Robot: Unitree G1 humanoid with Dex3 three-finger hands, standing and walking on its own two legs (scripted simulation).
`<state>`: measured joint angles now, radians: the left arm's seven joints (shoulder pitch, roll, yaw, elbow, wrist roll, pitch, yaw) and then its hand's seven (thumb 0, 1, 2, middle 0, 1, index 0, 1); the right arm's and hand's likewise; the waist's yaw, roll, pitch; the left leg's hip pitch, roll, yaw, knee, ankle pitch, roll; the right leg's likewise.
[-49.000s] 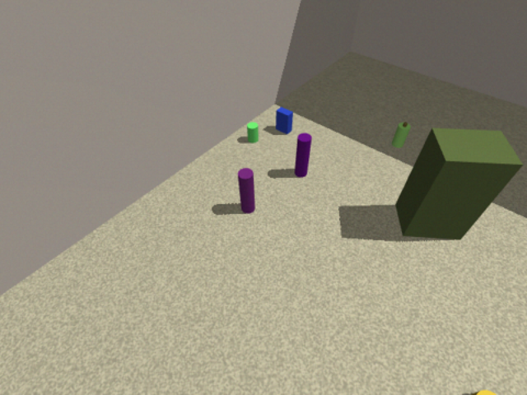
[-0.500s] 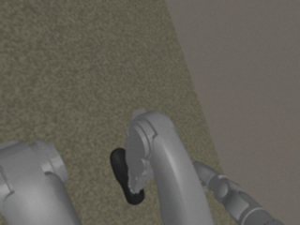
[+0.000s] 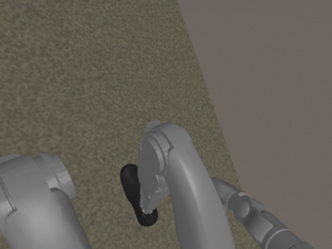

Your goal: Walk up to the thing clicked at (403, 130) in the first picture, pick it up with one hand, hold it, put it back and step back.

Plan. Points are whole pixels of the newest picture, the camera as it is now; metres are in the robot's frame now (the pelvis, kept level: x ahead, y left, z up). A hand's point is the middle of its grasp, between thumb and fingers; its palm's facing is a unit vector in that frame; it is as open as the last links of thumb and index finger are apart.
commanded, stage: withdraw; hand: left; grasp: from the side
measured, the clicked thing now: out of the picture +0.44 +0.31 -0.20
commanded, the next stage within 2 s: rise in 0.36 s
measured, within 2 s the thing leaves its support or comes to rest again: neither
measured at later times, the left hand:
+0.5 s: hand out of the picture +0.41 +0.38 -0.09, palm faces +0.42 -0.90 -0.07, open 17.7 cm
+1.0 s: hand out of the picture +0.29 +0.37 +0.04, palm faces +0.30 -0.82 -0.48, open 17.5 cm
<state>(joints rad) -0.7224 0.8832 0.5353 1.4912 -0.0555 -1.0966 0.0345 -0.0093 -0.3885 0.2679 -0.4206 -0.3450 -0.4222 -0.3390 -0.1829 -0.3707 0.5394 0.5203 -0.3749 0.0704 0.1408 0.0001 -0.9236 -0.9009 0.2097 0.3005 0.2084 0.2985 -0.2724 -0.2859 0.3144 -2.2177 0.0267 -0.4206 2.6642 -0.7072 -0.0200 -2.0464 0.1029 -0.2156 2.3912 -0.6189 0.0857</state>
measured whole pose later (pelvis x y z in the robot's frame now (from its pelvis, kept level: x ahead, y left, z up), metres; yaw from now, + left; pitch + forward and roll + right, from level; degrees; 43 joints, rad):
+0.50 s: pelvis +0.01 +0.00 +0.02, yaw +2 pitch +18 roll -17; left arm -0.61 0.84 0.52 1.18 -0.14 -0.81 -0.17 -0.02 -0.59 0.05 -0.05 -0.04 -0.06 -0.03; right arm -0.06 -0.36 0.39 0.56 -0.24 0.11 0.11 0.00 -0.90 -0.90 0.21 0.30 0.21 0.30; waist -0.19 -0.15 0.15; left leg -2.24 0.03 -0.34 2.57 -0.70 -0.01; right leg -2.07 0.06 -0.17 2.35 -0.65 0.08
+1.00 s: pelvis +0.02 -0.02 +0.13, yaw +11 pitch +33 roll -6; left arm -0.25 0.56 0.35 0.58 0.06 -0.12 -0.03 -0.02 -0.55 0.05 -0.06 -0.06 -0.06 -0.06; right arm 0.09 -0.27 0.03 0.56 0.02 0.18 0.04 0.01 -0.91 -0.90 0.21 0.30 0.21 0.30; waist -0.04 0.02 -0.13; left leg -2.06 0.06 -0.11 2.14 -0.66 0.00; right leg -1.99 0.00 -0.02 2.07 -0.66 0.06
